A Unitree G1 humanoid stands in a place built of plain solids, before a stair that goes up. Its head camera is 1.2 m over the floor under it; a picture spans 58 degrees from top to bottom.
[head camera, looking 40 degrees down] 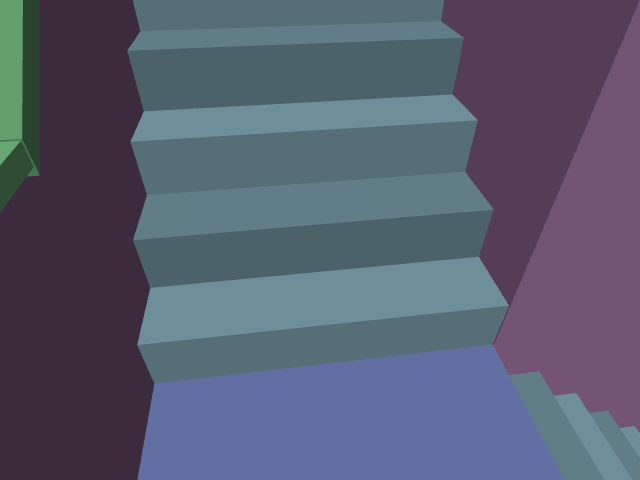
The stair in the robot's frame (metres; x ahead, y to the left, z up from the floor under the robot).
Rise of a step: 0.20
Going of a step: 0.23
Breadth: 1.10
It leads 8 degrees to the left of straight ahead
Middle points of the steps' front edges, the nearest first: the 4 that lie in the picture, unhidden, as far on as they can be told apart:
0.81 -0.03 0.19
1.03 0.00 0.39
1.27 0.03 0.59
1.49 0.06 0.78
